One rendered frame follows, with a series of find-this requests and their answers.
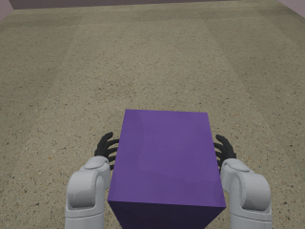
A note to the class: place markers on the robot right forearm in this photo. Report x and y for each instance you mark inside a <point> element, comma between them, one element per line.
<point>250,198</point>

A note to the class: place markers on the carton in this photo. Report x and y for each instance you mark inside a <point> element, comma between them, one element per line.
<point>165,174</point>

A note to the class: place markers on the robot left forearm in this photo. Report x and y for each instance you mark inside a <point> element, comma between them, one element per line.
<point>85,195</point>

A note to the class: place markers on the robot right hand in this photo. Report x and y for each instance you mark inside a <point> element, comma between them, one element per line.
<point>227,150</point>

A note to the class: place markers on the robot left hand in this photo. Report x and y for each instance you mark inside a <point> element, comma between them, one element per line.
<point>103,145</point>

